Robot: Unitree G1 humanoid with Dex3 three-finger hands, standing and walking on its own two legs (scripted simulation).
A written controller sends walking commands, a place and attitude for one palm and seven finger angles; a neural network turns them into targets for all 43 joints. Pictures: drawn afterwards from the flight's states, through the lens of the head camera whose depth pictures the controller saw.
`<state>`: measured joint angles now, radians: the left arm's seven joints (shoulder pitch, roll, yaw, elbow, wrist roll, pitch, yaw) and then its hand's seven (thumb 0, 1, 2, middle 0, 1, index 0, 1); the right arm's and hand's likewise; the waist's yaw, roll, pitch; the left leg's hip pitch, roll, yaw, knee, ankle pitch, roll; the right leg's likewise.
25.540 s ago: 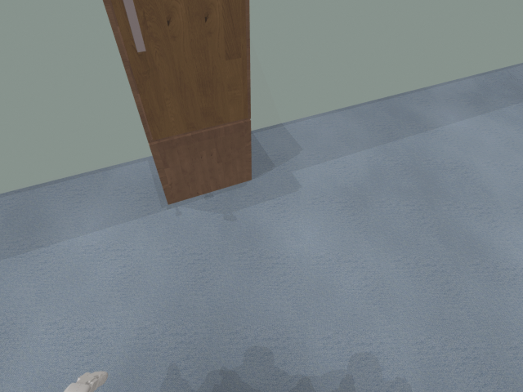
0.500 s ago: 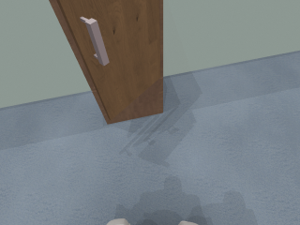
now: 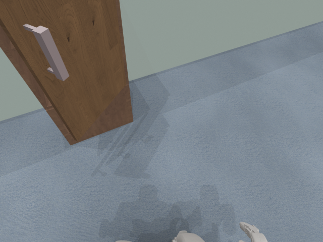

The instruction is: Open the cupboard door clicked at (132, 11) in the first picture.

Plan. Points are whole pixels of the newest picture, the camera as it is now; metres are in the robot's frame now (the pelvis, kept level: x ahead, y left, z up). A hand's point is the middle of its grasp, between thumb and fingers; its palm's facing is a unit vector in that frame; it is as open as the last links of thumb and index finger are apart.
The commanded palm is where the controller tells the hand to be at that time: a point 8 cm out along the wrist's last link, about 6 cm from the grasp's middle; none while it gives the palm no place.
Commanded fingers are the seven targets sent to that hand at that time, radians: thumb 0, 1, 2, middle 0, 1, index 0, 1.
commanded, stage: walk to a spot facing it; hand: left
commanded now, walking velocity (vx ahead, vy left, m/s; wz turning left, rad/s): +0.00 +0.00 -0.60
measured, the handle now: (46, 53) +0.53 +0.38 +0.11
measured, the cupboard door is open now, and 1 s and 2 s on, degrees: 37 37 37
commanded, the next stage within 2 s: turn to face it in 1.94 s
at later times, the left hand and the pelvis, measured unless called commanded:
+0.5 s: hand (117, 224) +0.17 +0.14 -0.16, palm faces -0.32 -0.91 -0.25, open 7.4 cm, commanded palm none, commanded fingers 0.00 0.90 0.90 -0.20 -0.30 -0.20 -0.30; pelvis +0.02 -0.03 +0.01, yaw -20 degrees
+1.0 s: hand (175, 175) +0.32 -0.02 -0.16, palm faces -0.63 -0.74 -0.24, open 7.4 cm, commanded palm none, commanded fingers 0.00 0.90 0.90 -0.20 -0.30 -0.20 -0.30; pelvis +0.10 -0.10 -0.01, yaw -38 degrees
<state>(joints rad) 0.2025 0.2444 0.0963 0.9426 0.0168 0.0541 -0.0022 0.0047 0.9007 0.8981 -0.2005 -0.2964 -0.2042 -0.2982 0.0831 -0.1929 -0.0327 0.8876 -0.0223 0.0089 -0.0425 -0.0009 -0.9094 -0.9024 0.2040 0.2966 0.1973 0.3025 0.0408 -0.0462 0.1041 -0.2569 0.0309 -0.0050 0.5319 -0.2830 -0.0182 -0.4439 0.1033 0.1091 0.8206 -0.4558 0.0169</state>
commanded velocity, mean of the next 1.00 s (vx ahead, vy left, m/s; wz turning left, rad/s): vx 0.15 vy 0.00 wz -0.59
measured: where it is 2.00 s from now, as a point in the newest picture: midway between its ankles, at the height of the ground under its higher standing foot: (234, 205)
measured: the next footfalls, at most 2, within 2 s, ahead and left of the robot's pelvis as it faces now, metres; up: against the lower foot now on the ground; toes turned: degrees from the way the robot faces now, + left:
right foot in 0.26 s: +0.04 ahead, -0.15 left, +0.00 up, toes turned -13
left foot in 0.60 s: +0.14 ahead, +0.08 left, +0.00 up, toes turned -21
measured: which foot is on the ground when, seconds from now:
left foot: down 0.00-0.24, up 0.26-0.58, down 0.60-0.96, up 0.98-1.00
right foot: up 0.00-0.24, down 0.26-0.60, up 0.62-0.96, down 0.98-1.00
